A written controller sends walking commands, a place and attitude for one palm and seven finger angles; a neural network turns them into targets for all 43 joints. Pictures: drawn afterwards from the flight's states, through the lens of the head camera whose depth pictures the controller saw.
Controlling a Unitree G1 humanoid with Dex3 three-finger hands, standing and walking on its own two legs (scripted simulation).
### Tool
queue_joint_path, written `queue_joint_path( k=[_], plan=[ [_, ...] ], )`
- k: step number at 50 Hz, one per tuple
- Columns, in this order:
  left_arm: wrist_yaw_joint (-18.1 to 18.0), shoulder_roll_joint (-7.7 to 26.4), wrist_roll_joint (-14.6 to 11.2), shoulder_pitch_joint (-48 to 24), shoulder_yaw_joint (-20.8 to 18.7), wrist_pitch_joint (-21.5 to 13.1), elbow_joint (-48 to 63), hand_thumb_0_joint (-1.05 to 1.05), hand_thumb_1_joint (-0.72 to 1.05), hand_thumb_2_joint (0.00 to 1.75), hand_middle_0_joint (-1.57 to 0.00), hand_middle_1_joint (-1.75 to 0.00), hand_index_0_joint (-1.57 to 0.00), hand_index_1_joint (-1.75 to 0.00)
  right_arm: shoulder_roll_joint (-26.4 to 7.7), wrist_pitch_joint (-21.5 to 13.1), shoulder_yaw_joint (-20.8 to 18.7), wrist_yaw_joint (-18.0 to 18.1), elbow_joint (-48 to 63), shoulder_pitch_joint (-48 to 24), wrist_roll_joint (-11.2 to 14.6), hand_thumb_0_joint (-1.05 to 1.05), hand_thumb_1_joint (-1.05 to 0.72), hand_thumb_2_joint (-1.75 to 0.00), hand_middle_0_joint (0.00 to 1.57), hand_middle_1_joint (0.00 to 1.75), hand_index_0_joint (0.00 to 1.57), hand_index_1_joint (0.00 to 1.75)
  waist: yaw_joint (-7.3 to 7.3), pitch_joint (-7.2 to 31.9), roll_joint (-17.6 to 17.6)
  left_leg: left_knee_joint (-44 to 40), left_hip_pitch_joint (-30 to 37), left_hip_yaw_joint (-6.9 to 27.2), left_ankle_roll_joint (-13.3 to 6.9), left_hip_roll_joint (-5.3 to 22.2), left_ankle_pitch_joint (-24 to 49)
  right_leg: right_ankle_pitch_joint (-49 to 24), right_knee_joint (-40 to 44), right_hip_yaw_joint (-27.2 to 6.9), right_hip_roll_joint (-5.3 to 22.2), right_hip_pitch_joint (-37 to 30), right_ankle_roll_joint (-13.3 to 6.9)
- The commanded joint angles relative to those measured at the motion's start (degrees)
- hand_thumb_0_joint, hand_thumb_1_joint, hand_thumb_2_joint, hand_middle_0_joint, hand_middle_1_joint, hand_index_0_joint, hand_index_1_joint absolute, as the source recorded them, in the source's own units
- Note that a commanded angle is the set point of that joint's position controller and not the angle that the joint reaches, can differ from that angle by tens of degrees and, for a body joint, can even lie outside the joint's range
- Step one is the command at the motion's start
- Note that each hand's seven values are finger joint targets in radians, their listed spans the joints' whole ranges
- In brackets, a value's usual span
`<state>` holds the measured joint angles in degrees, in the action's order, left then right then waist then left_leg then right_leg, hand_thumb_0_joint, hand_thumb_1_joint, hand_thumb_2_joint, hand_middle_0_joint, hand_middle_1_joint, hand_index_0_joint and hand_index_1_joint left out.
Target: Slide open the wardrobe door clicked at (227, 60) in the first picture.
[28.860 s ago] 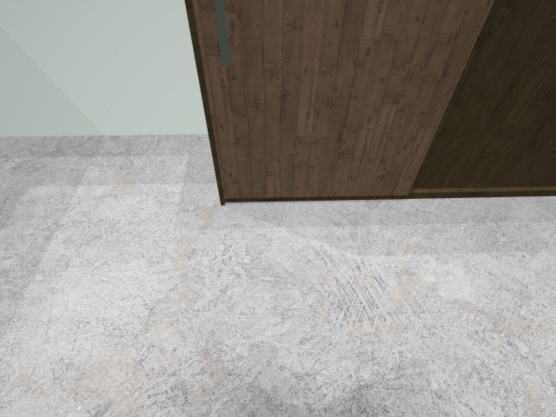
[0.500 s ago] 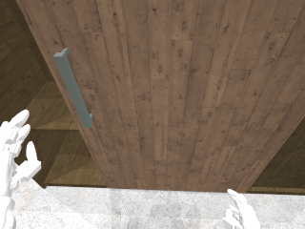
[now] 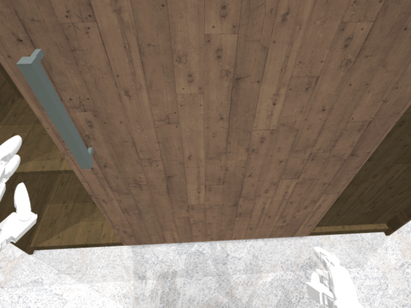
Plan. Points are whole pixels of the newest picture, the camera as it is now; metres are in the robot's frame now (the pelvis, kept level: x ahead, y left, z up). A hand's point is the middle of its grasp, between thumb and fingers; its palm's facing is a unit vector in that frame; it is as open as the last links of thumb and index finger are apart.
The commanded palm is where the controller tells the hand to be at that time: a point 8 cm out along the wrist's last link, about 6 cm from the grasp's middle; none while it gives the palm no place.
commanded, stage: step back with the hand held close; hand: left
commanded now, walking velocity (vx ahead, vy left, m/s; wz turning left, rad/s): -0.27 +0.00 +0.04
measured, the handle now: (66, 117) +0.46 +0.35 +0.11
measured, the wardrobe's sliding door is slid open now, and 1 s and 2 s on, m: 0.45 0.45 0.45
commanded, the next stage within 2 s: stop stepping back and stand still in 0.98 s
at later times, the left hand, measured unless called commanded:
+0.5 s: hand out of the picture +0.15 +0.34 +0.16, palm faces +0.43 -0.80 -0.42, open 7.4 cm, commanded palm +0.08 +0.37 +0.18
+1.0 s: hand out of the picture +0.07 +0.34 +0.17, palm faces +0.34 -0.86 -0.39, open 7.4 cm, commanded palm +0.00 +0.39 +0.18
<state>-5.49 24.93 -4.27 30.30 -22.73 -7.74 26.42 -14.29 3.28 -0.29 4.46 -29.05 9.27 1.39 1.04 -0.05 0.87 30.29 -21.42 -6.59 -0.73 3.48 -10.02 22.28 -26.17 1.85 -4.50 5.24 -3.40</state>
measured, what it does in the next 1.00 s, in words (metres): walks backwards: right foot, then left foot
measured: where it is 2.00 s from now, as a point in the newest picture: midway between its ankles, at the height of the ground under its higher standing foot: outside the picture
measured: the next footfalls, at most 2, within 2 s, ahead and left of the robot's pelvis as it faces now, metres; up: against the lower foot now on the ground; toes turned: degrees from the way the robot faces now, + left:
right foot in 0.82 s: -0.17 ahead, -0.02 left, +0.00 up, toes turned -3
left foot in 0.94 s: -0.03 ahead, +0.15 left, +0.00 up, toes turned -4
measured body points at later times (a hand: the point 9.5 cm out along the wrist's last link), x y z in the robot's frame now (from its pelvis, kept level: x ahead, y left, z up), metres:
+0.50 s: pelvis -0.06 +0.07 +0.00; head -0.02 +0.10 +0.45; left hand +0.13 +0.38 +0.18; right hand +0.11 -0.15 -0.08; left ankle +0.00 +0.13 -0.73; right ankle -0.07 -0.07 -0.72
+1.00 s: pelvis -0.15 +0.09 +0.00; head -0.14 +0.12 +0.45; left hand +0.05 +0.38 +0.19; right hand +0.01 -0.15 -0.07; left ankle -0.07 +0.15 -0.73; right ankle -0.21 -0.02 -0.72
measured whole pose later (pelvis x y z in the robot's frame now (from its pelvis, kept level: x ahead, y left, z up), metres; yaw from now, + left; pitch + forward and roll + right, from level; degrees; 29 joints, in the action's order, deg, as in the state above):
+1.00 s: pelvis -0.15 +0.09 +0.00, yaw -3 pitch +2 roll -2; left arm -7.5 25.8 -4.3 26.3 -21.5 -10.1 28.9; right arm -11.4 -3.1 1.1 4.6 -36.4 10.3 -0.4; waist 1.0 0.1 -2.4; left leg 26.0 -22.0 -0.7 -4.5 -3.3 -5.4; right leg 22.4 -32.0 -0.9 -3.0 12.2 -0.7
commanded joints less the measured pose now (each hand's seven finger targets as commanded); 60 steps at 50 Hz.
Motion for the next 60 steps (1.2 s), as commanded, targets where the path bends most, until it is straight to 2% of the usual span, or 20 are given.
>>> queue_joint_path(
  k=[1,3,5,8,11,15,17,20,22,24,27,36,42,44,46,48,50,56,58,60],
  plan=[
    [-2.61,12.56,-0.42,-2.20,-9.78,-3.81,12.46,0.00,0.90,0.90,-0.20,-0.30,-0.20,-0.30,-4.74,-3.35,-1.70,0.79,8.94,-5.55,0.70,0.00,-0.90,-0.90,0.20,0.30,0.20,0.30,0.98,9.81,-9.12,4.17,6.18,-0.83,-2.99,-3.94,0.40,-77.51,-1.12,-5.92,11.82,-1.79,13.54],
    [-2.98,12.20,-0.83,-2.05,-8.71,-3.49,14.49,0.00,0.90,0.90,-0.20,-0.30,-0.20,-0.30,-5.69,-3.59,-1.43,1.56,8.66,-4.66,0.72,0.00,-0.90,-0.90,0.20,0.30,0.20,0.30,0.04,11.20,-1.99,-3.17,15.15,1.44,-3.80,-1.78,19.39,-67.12,-6.13,-3.53,8.94,2.08,11.26],
    [-3.15,11.27,-0.39,-0.13,-8.33,-2.98,15.29,0.00,0.90,0.90,-0.20,-0.30,-0.20,-0.30,-5.62,-3.54,-1.85,0.91,8.58,-3.93,0.16,0.00,-0.90,-0.90,0.20,0.30,0.20,0.30,0.77,13.36,8.21,-3.59,23.22,6.51,-6.18,4.41,34.79,-32.58,-11.56,-2.96,4.70,10.91,9.70],
    [-2.98,9.91,-0.04,-0.45,-8.31,-2.85,13.38,0.00,0.90,0.90,-0.20,-0.30,-0.20,-0.30,-5.51,-6.41,-1.86,0.04,7.53,-3.70,-0.66,0.00,-0.90,-0.90,0.20,0.30,0.20,0.30,1.31,6.86,12.76,-13.40,7.01,14.49,-8.03,10.91,7.37,5.42,-12.18,-3.02,2.67,7.75,5.42],
    [-2.79,10.55,0.38,-0.10,-9.51,-4.03,14.29,0.00,0.90,0.90,-0.20,-0.30,-0.20,-0.30,-5.92,-7.76,-1.83,0.31,7.75,-3.99,-0.60,0.00,-0.90,-0.90,0.20,0.30,0.20,0.30,1.05,1.72,9.29,-15.67,-6.87,13.42,-5.50,7.81,-19.71,-2.29,-2.41,-1.46,3.12,0.97,3.45],
    [-3.05,10.16,-0.40,2.40,-9.27,-5.63,14.90,0.00,0.90,0.90,-0.20,-0.30,-0.20,-0.30,-4.56,-8.66,-2.52,0.31,6.03,-0.65,-0.71,0.00,-0.90,-0.90,0.20,0.30,0.20,0.30,-0.41,5.99,-7.72,4.78,7.46,7.08,0.14,-1.46,-11.89,4.03,12.37,-16.48,13.82,17.18,-2.04],
    [-3.96,9.76,-0.04,-0.66,-8.24,-5.82,16.22,0.00,0.90,0.90,-0.20,-0.30,-0.20,-0.30,-4.78,-9.13,-2.60,0.09,4.10,0.33,-1.17,0.00,-0.90,-0.90,0.20,0.30,0.20,0.30,-0.97,5.57,-9.99,15.95,8.42,7.34,0.90,-3.08,-9.73,-10.82,11.92,-19.68,20.42,20.09,-6.48],
    [-4.81,10.66,1.09,-6.37,-7.59,-5.47,15.98,0.00,0.90,0.90,-0.20,-0.30,-0.20,-0.30,-4.64,-9.75,-1.06,1.80,3.15,-1.61,-1.37,0.00,-0.90,-0.90,0.20,0.30,0.20,0.30,-0.99,6.10,0.31,-5.13,8.93,10.07,-0.41,0.38,13.82,-31.65,-2.08,-7.18,10.26,9.78,1.47],
    [-4.68,11.99,1.20,-7.61,-7.88,-5.52,15.84,0.00,0.90,0.90,-0.20,-0.30,-0.20,-0.30,-6.05,-10.95,-1.50,2.15,4.25,-2.76,-0.58,0.00,-0.90,-0.90,0.20,0.30,0.20,0.30,0.99,9.11,8.93,-10.27,14.05,17.87,-3.06,8.03,29.40,-9.11,-9.82,-2.36,2.71,10.31,4.21],
    [-4.01,10.37,0.92,-6.53,-7.11,-5.68,17.93,0.00,0.90,0.90,-0.20,-0.30,-0.20,-0.30,-5.01,-11.68,-1.63,1.16,3.80,-2.04,-2.48,0.00,-0.90,-0.90,0.20,0.30,0.20,0.30,0.96,10.03,15.05,-16.45,11.68,24.58,-3.63,12.25,19.50,9.02,-21.65,-3.97,1.26,11.36,3.39],
    [-4.44,10.40,0.78,-1.52,-8.27,-5.90,20.20,0.00,0.90,0.90,-0.20,-0.30,-0.20,-0.30,-5.10,-12.67,-2.49,-0.27,3.90,-0.70,-2.07,0.00,-0.90,-0.90,0.20,0.30,0.20,0.30,1.02,11.78,8.24,-14.79,15.15,21.58,-6.32,11.27,16.26,3.99,-20.50,-3.57,1.37,13.72,3.24],
    [-4.51,10.15,-1.13,1.04,-7.94,-4.03,16.92,0.00,0.90,0.90,-0.20,-0.30,-0.20,-0.30,-4.75,-11.47,-1.75,-0.11,3.10,-2.54,-3.10,0.00,-0.90,-0.90,0.20,0.30,0.20,0.30,0.35,9.82,12.11,-26.79,4.53,14.97,0.86,6.96,-11.91,2.29,-0.59,1.76,-0.81,0.57,1.33],
    [-3.74,12.78,-1.02,-9.25,-5.93,-7.30,17.07,0.00,0.90,0.90,-0.20,-0.30,-0.20,-0.30,-3.85,-10.17,-1.15,-0.31,0.42,-2.67,-2.28,0.00,-0.90,-0.90,0.20,0.30,0.20,0.30,-1.04,9.13,-9.30,11.27,20.26,8.32,3.43,-3.09,-6.91,-13.36,15.98,-9.55,19.29,24.13,-6.00],
    [-3.44,10.37,0.03,-6.30,-4.50,-5.48,12.26,0.00,0.90,0.90,-0.20,-0.30,-0.20,-0.30,-4.80,-10.38,-1.73,0.47,0.76,-3.36,-1.40,0.00,-0.90,-0.90,0.20,0.30,0.20,0.30,-1.77,4.82,-8.89,9.14,11.71,8.19,1.74,-3.64,-3.92,-28.79,8.82,-5.66,16.69,18.20,-3.53],
    [-3.30,11.73,0.42,-8.04,-5.28,-5.32,15.68,0.00,0.90,0.90,-0.20,-0.30,-0.20,-0.30,-5.76,-9.59,-0.82,1.62,1.69,-4.19,-1.05,0.00,-0.90,-0.90,0.20,0.30,0.20,0.30,-1.19,4.01,4.88,-7.99,11.01,12.44,0.17,0.19,24.11,-31.75,-1.07,-1.32,7.92,12.40,2.59],
    [-2.92,13.39,-0.18,-4.07,-7.70,-6.19,14.42,0.00,0.90,0.90,-0.20,-0.30,-0.20,-0.30,-5.68,-10.06,-1.18,1.10,2.64,-3.63,-1.54,0.00,-0.90,-0.90,0.20,0.30,0.20,0.30,0.69,9.36,12.77,-15.31,15.11,23.30,-2.59,8.32,33.03,-0.22,-10.50,-3.70,0.73,11.85,3.09],
    [-2.68,13.37,-0.35,-2.10,-8.95,-6.28,17.61,0.00,0.90,0.90,-0.20,-0.30,-0.20,-0.30,-5.57,-10.88,-1.95,0.42,3.18,-4.22,-3.06,0.00,-0.90,-0.90,0.20,0.30,0.20,0.30,1.82,12.30,11.58,-22.05,5.09,28.26,-3.53,12.47,5.83,7.18,-19.67,-6.73,-0.06,4.88,2.12],
    [-3.03,11.17,-0.92,5.56,-9.33,-5.60,16.67,0.00,0.90,0.90,-0.20,-0.30,-0.20,-0.30,-6.02,-11.72,-2.57,-0.17,3.85,-2.38,-2.63,0.00,-0.90,-0.90,0.20,0.30,0.20,0.30,0.74,9.42,14.39,-26.30,-7.25,15.65,1.23,3.37,-22.21,1.20,0.74,1.94,-2.45,-7.66,0.84],
    [-2.96,12.02,-0.85,5.93,-9.21,-5.73,17.53,0.00,0.90,0.90,-0.20,-0.30,-0.20,-0.30,-5.36,-11.39,-2.73,-0.40,3.79,-0.80,-2.26,0.00,-0.90,-0.90,0.20,0.30,0.20,0.30,-0.39,9.30,6.61,-13.17,1.09,8.50,3.91,-3.24,-16.38,1.93,12.29,-0.85,2.97,-1.06,-1.10],
    [-4.02,14.03,-1.80,2.27,-11.97,-6.19,16.09,0.00,0.90,0.90,-0.20,-0.30,-0.20,-0.30,-4.77,-10.61,-2.70,-0.45,1.52,-0.15,-3.25,0.00,-0.90,-0.90,0.20,0.30,0.20,0.30,-1.22,7.39,-7.63,15.04,13.58,8.30,3.46,-5.27,-5.13,6.80,20.58,-16.37,21.18,22.48,-7.48]
  ],
)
